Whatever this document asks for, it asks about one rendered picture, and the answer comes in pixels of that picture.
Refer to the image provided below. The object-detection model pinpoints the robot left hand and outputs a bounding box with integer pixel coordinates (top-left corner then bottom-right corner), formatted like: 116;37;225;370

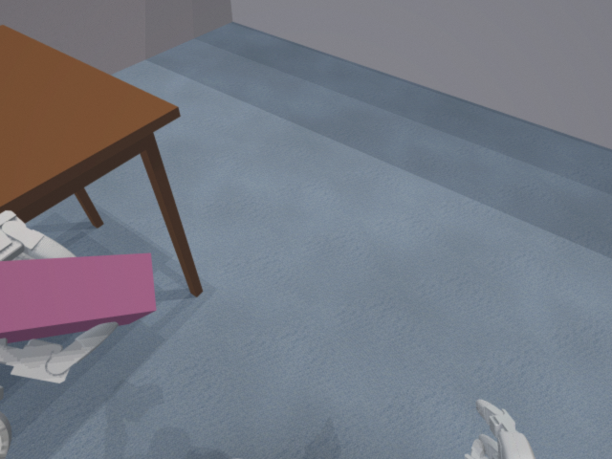
0;210;119;383

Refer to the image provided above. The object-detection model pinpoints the table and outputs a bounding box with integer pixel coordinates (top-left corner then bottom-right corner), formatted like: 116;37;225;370
0;25;203;297

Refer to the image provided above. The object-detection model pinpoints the sponge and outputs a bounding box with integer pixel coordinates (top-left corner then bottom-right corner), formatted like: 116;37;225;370
0;253;157;343

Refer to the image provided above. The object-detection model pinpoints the robot right hand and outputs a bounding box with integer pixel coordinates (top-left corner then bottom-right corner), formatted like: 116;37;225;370
465;399;536;459

